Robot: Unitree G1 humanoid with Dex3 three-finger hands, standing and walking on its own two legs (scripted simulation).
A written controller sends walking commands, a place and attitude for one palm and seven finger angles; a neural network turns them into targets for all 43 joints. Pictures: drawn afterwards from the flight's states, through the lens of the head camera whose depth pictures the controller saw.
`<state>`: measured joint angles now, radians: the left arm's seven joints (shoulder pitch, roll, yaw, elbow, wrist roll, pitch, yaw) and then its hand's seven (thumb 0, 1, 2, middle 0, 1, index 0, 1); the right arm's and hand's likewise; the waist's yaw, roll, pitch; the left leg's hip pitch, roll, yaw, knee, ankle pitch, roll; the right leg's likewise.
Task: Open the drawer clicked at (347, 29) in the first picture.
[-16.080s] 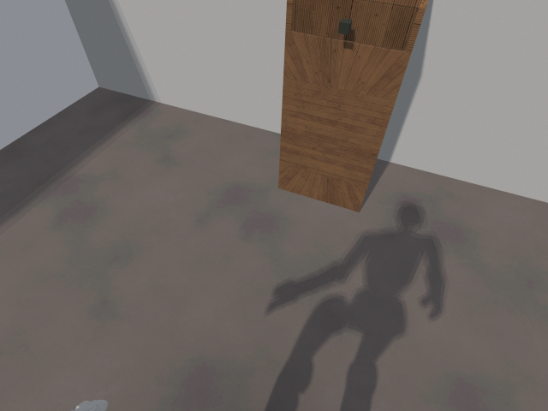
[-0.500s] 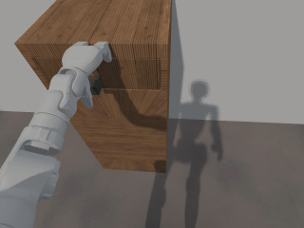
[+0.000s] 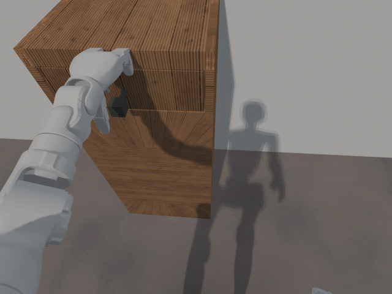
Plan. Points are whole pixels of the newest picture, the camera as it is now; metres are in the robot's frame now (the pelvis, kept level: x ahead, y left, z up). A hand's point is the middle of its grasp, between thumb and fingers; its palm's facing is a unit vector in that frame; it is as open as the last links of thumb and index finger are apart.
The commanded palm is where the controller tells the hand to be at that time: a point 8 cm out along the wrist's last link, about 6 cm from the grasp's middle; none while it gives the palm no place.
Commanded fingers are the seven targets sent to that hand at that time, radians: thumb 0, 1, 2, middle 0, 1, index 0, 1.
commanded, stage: move the hooked fingers above the handle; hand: left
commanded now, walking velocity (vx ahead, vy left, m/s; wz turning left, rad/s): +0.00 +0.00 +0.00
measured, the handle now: (120, 101) +0.52 +0.19 +0.09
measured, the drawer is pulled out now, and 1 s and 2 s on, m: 0.00 0.00 0.00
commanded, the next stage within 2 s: lower the fingers behind the handle in 0.34 s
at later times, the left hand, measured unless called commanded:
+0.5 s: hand (109, 91) +0.48 +0.19 +0.15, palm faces -0.01 +0.00 -1.00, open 13.7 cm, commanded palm +0.47 +0.19 +0.20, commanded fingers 0.00 -0.50 0.30 -0.30 -1.20 -0.30 -1.20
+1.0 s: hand (111, 92) +0.48 +0.18 +0.15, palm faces +0.02 +0.01 -1.00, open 13.7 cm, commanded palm +0.48 +0.18 +0.17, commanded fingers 0.00 -0.50 0.30 -0.30 -1.20 -0.30 -1.20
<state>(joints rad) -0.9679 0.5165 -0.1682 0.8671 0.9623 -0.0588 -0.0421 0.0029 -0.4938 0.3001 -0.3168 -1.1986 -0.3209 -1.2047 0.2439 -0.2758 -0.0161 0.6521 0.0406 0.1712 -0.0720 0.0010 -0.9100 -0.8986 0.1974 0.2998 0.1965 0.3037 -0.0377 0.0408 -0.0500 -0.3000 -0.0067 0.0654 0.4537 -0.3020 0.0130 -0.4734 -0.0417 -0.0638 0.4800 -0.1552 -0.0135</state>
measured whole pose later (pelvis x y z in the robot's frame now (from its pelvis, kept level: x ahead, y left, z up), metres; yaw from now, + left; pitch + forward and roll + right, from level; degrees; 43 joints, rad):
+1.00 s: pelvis -0.02 +0.00 -0.01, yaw +1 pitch +11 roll +1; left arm -1.10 0.49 -0.20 1.01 1.00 0.01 0.03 0.00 -0.49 0.30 -0.32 -1.21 -0.31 -1.30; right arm 0.30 -0.28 -0.01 0.66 0.04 0.18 -0.06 0.00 -0.91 -0.90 0.20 0.30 0.20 0.30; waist -0.07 0.01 -0.09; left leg -0.47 -0.01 0.06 0.60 -0.33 0.02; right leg -0.62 -0.05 -0.07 0.58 -0.16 -0.02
